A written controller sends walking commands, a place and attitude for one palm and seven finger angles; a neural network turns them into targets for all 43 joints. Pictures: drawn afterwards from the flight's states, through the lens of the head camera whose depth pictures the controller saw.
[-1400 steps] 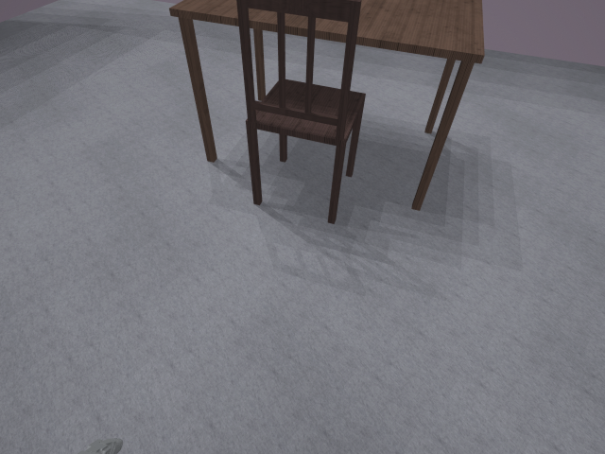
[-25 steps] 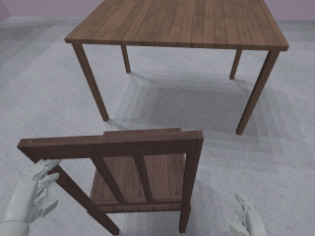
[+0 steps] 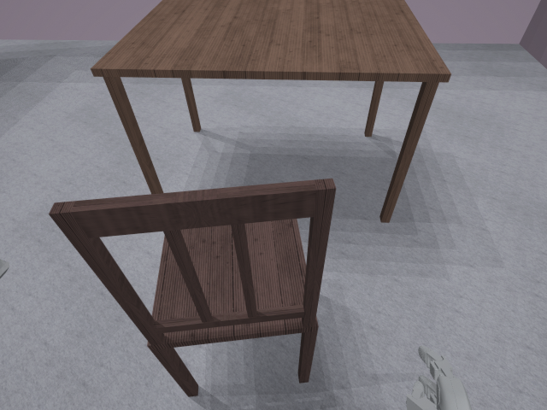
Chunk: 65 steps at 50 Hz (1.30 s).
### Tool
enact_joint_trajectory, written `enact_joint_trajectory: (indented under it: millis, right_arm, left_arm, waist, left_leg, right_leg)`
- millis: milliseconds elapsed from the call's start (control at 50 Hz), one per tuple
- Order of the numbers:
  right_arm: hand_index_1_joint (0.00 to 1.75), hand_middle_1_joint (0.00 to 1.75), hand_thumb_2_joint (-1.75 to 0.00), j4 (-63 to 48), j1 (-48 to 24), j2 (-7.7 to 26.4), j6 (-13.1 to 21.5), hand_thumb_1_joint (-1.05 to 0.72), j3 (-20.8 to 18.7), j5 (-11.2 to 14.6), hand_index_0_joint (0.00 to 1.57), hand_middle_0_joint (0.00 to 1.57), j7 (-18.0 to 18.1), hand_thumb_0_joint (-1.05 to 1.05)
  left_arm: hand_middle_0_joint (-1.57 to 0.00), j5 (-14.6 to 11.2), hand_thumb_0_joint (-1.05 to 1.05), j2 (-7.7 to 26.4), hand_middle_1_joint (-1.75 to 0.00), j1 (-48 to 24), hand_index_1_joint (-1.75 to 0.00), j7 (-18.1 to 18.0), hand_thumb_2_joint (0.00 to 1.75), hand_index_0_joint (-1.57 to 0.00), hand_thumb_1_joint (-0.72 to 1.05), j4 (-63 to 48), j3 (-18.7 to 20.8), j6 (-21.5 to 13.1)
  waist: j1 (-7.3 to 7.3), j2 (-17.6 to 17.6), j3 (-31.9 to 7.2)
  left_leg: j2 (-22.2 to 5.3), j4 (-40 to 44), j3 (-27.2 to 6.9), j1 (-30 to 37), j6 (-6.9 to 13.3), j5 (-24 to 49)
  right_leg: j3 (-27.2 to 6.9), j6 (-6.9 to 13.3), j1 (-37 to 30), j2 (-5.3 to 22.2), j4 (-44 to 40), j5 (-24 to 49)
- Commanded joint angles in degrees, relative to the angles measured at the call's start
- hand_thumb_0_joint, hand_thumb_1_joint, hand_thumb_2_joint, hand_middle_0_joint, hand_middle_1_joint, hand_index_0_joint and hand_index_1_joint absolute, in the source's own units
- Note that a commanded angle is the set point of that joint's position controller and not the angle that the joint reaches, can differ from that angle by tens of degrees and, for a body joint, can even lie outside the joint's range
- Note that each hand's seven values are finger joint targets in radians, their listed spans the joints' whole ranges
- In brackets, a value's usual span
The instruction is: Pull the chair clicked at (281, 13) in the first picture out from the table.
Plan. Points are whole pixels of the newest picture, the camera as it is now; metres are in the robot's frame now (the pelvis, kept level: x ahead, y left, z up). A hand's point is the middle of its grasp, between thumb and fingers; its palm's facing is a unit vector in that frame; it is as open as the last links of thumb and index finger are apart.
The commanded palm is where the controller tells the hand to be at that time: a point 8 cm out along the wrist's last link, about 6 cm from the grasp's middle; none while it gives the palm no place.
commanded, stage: step back with the hand held close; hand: left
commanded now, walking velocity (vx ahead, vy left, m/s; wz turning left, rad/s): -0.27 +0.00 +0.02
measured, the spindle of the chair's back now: (191, 281) +0.35 +0.19 -0.06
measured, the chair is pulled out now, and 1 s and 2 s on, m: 0.55 0.55 0.55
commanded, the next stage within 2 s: stop stepping back and stand still in 0.38 s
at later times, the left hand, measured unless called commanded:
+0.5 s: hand out of the picture +0.06 +0.31 +0.19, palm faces +0.54 -0.66 -0.53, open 7.4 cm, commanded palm +0.01 +0.33 +0.18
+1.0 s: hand out of the picture -0.04 +0.36 +0.17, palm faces +0.60 -0.70 -0.39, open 7.4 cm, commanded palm -0.08 +0.37 +0.18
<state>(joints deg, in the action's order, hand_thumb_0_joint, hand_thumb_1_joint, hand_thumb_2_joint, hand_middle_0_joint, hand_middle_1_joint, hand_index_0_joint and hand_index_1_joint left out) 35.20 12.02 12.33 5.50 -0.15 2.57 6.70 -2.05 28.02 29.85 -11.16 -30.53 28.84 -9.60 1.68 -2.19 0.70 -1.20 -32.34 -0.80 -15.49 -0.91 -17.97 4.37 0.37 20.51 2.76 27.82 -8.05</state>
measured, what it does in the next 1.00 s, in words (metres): walks backwards: right foot, then right foot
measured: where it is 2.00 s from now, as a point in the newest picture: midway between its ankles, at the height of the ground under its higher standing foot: outside the picture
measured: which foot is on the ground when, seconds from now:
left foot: down 0.00-0.80, up 0.82-0.96, down 0.98-1.00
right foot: down 0.00-0.18, up 0.20-0.30, down 0.32-0.64, up 0.66-0.78, down 0.80-1.00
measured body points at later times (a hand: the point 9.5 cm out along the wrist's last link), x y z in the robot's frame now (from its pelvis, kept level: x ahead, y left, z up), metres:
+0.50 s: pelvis -0.10 +0.02 -0.01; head -0.09 +0.02 +0.44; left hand +0.03 +0.34 +0.21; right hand +0.09 -0.21 -0.10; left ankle +0.02 +0.14 -0.73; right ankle -0.07 -0.12 -0.73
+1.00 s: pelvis -0.19 +0.06 -0.02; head -0.22 +0.09 +0.43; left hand -0.08 +0.39 +0.19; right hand -0.02 -0.16 -0.09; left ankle -0.23 +0.17 -0.74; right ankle -0.15 -0.07 -0.73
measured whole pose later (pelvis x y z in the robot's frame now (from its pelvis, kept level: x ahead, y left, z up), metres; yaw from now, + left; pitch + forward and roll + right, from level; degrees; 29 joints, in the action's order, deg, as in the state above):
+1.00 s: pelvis -0.19 +0.06 -0.02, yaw +6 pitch +0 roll -2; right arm 37.7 16.1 11.2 6.5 1.3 1.2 4.7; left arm -1.8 24.8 28.1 -8.1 -29.8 26.7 -10.3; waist 2.1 2.1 -4.4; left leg -1.8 -40.4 -1.5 -16.9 -1.5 -25.8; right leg 4.0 -0.2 21.2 1.2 40.3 -19.2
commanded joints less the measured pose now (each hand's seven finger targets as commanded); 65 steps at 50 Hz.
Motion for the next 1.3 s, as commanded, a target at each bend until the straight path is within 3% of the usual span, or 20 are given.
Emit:
enact_joint_trajectory:
  millis: [0,60,200,320,380,500,560,620,660,760,780,820,860,900,940,980,1040,1080,1180,1280]
  right_arm:
    - [0.3,0.3,-0.9,-7.1,-3.4,6.6,2.5,-0.9,-1.8,0.1,0.2,0.2,-0.6,0.0]
    - [0.3,0.3,-0.9,-8.4,-4.5,6.6,2.8,-0.9,-1.0,-0.8,0.2,0.2,-0.7,0.0]
    - [0.3,0.3,-0.9,-11.9,-4.4,7.0,5.1,-0.9,-2.0,-2.0,0.2,0.2,-0.2,0.0]
    - [0.3,0.3,-0.9,-8.1,-3.0,7.5,7.6,-0.9,-2.7,-1.1,0.2,0.2,-0.4,0.0]
    - [0.3,0.3,-0.9,-4.1,-0.9,7.8,8.3,-0.9,-3.8,-1.3,0.2,0.2,-0.3,0.0]
    - [0.3,0.3,-0.9,-5.4,-4.6,6.4,7.5,-0.9,-2.8,-1.3,0.2,0.2,-0.5,0.0]
    - [0.3,0.3,-0.9,-7.2,-6.2,6.7,6.9,-0.9,-1.8,-1.1,0.2,0.2,-0.3,0.0]
    - [0.3,0.3,-0.9,-8.5,-7.1,6.6,7.4,-0.9,-1.6,-1.4,0.2,0.2,0.0,0.0]
    - [0.3,0.3,-0.9,-8.5,-6.3,5.3,7.4,-0.9,-2.1,-1.9,0.2,0.2,-0.6,0.0]
    - [0.3,0.3,-0.9,-7.5,-2.0,4.4,6.1,-0.9,-2.9,-2.0,0.2,0.2,-2.3,0.0]
    - [0.3,0.3,-0.9,-6.3,-0.6,4.5,5.4,-0.9,-3.1,-2.1,0.2,0.2,-2.3,0.0]
    - [0.3,0.3,-0.9,-6.4,-1.7,5.7,3.6,-0.9,-2.7,-0.9,0.2,0.2,-2.7,0.0]
    - [0.3,0.3,-0.9,-7.3,-3.4,5.6,3.1,-0.9,-2.6,-0.1,0.2,0.2,-2.3,0.0]
    - [0.3,0.3,-0.9,-8.2,-5.9,5.5,3.1,-0.9,-0.7,-1.0,0.2,0.2,-2.0,0.0]
    - [0.3,0.3,-0.9,-4.9,-3.3,6.4,4.8,-0.9,-0.3,-1.8,0.2,0.2,-1.2,0.0]
    - [0.3,0.3,-0.9,-7.0,-1.7,7.1,7.2,-0.9,-2.2,-2.5,0.2,0.2,-0.9,0.0]
    - [0.3,0.3,-0.9,-6.3,-4.1,3.8,8.0,-0.9,-1.9,-3.4,0.2,0.2,-2.0,0.0]
    - [0.3,0.3,-0.9,-6.4,-5.3,5.2,8.5,-0.9,-2.1,-2.4,0.2,0.2,-3.2,0.0]
    - [0.3,0.3,-0.9,-6.2,-3.3,5.5,5.6,-0.9,-1.3,-1.9,0.2,0.2,-2.4,0.0]
    - [0.3,0.3,-0.9,-3.5,0.2,5.7,4.2,-0.9,-2.4,-1.0,0.2,0.2,-1.8,0.0]
  left_arm:
    - [-0.2,0.3,0.0,2.1,-0.3,-1.2,-0.3,0.0,0.9,-0.2,0.9,5.1,-2.5,0.7]
    - [-0.2,1.1,0.0,4.6,-0.3,-4.6,-0.3,0.0,0.9,-0.2,0.9,-2.5,-2.0,0.7]
    - [-0.2,4.3,0.0,11.7,-0.3,-4.2,-0.3,-1.1,0.9,-0.2,0.9,-22.4,6.2,-3.7]
    - [-0.2,1.3,0.0,9.0,-0.3,5.2,-0.3,0.7,0.9,-0.2,0.9,-8.7,7.6,-7.1]
    - [-0.2,0.1,0.0,7.6,-0.3,-3.0,-0.3,2.3,0.9,-0.2,0.9,-5.7,4.1,-8.1]
    - [-0.2,-0.5,0.0,5.6,-0.3,-6.2,-0.3,2.3,0.9,-0.2,0.9,-5.5,-0.6,-5.4]
    - [-0.2,-0.1,0.0,7.4,-0.3,-8.8,-0.3,1.9,0.9,-0.2,0.9,-10.8,1.1,-4.4]
    - [-0.2,1.1,0.0,8.1,-0.3,-9.2,-0.3,1.0,0.9,-0.2,0.9,-16.9,3.0,-5.0]
    - [-0.2,1.3,0.0,9.9,-0.3,-8.6,-0.3,1.2,0.9,-0.2,0.9,-17.9,4.8,-5.4]
    - [-0.2,0.0,0.0,11.1,-0.3,3.0,-0.3,2.4,0.9,-0.2,0.9,-16.4,5.8,-4.6]
    - [-0.2,-0.8,0.0,11.2,-0.3,5.5,-0.3,2.6,0.9,-0.2,0.9,-14.4,6.4,-4.0]
    - [-0.2,-1.5,0.0,10.5,-0.3,0.8,-0.3,3.5,0.9,-0.2,0.9,-13.1,4.4,-2.0]
    - [-0.2,-2.0,0.0,6.8,-0.3,-5.3,-0.3,3.8,0.9,-0.2,0.9,-6.7,1.8,-0.9]
    - [-0.2,-0.4,0.0,6.8,-0.3,-8.9,-0.3,3.1,0.9,-0.2,0.9,-5.0,1.4,-0.6]
    - [-0.2,0.6,0.0,5.9,-0.3,-12.3,-0.3,1.7,0.9,-0.2,0.9,-4.3,0.8,-3.0]
    - [-0.2,1.8,0.0,6.8,-0.3,-17.6,-0.3,0.7,0.9,-0.2,0.9,-13.6,-0.9,-5.9]
    - [-0.2,1.6,0.0,8.3,-0.3,-11.8,-0.3,1.3,0.9,-0.2,0.9,-17.5,-0.2,-5.4]
    - [-0.2,1.3,0.0,9.5,-0.3,-8.0,-0.3,2.0,0.9,-0.2,0.9,-21.3,0.4,-6.0]
    - [-0.2,0.4,0.0,11.8,-0.3,8.6,-0.3,2.2,0.9,-0.2,0.9,-9.4,7.0,-5.7]
    - [-0.2,-1.5,0.0,9.4,-0.3,-2.4,-0.3,2.5,0.9,-0.2,0.9,-0.3,5.7,-3.8]
  waist:
    - [-1.78,10.6,1.4]
    - [-1.3,13.1,-2.5]
    - [-0.23,-21.0,-5.5]
    - [-0.65,-9.2,1.5]
    - [-2.15,4.4,-7.0]
    - [-2.12,13.1,-3.8]
    - [-2.14,5.3,-1.3]
    - [-1.0,-19.3,-1.7]
    - [-0.09,-21.1,-2.4]
    - [-0.23,-4.0,-11.0]
    - [-1.18,6.6,-11.7]
    - [-2.5,13.0,-10.4]
    - [-4.11,16.1,3.2]
    - [-3.53,10.4,8.4]
    - [-2.98,-9.4,4.6]
    - [-1.64,-25.0,-0.3]
    - [-3.06,-15.0,-6.0]
    - [-1.52,-6.2,-6.5]
    - [-1.26,-7.7,-2.8]
    - [-3.89,12.2,-2.9]
  left_leg:
    - [-1.1,-1.7,-0.3,-1.5,2.4,-7.7]
    - [-2.3,2.5,-1.9,-2.3,3.6,-6.6]
    - [-12.2,23.9,-13.2,-32.3,8.6,-26.3]
    - [-9.0,11.1,-7.7,-14.9,5.4,-15.6]
    - [-4.3,-0.4,-2.2,4.3,2.0,4.7]
    - [-2.9,-8.9,-0.8,10.2,1.3,-1.3]
    - [-5.9,2.5,-6.7,2.4,2.7,-13.3]
    - [-12.6,28.8,-17.1,-15.5,3.2,-37.7]
    - [-11.2,29.0,-12.7,-19.0,1.0,-34.1]
    - [0.3,-1.2,7.0,-2.0,-1.5,-11.4]
    - [1.9,-19.6,6.5,4.9,-1.3,-6.2]
    - [4.4,-51.8,0.6,-3.1,-0.2,-3.0]
    - [-3.2,-45.1,-9.0,-5.1,1.3,-7.4]
    - [-7.1,-16.0,-9.2,-4.3,2.4,-8.3]
    - [-3.5,15.6,-3.8,-2.5,1.9,-2.9]
    - [-13.2,15.8,-13.7,8.1,4.0,16.7]
    - [-16.6,17.0,-24.2,4.0,10.5,16.5]
    - [-14.8,17.1,-18.4,0.2,8.7,16.5]
    - [-9.9,13.5,-6.9,-8.4,5.6,-7.5]
    - [0.4,-11.9,1.3,-8.5,2.2,-7.6]
  right_leg:
    - [-10.1,2.4,8.1,9.4,-15.1,-26.7]
    - [-7.6,1.5,4.3,8.6,-11.3,-23.2]
    - [-1.6,-2.5,-23.7,-1.0,22.7,-7.2]
    - [-2.0,0.7,-6.4,-0.6,-1.1,-10.2]
    - [-10.1,3.9,3.0,5.4,-3.8,5.6]
    - [-12.3,4.9,15.8,9.0,-8.5,-15.5]
    - [-8.9,2.0,12.8,3.7,-3.4,-27.7]
    - [-0.8,-0.2,-6.8,-5.2,17.9,-21.8]
    - [0.8,0.6,-11.9,-6.2,20.8,-20.9]
    - [0.9,4.8,-11.0,-1.2,-7.9,-17.9]
    - [-7.1,8.0,-0.4,6.3,-14.0,-12.4]
    - [-11.2,14.6,7.5,14.9,-11.6,-0.3]
    - [-18.1,13.2,22.9,17.7,-16.4,-20.2]
    - [-12.9,8.4,19.6,13.5,-4.5,-14.8]
    - [-8.7,3.8,4.6,4.4,8.7,-12.3]
    - [-6.1,0.7,10.7,-0.5,25.3,-19.3]
    - [-7.0,-0.4,8.6,-0.6,35.7,-19.6]
    - [-5.2,-0.5,0.6,-0.2,27.3,-17.3]
    - [1.1,0.8,-14.7,-2.6,-3.3,-12.6]
    - [-22.9,10.2,-7.0,13.5,-17.8,-16.7]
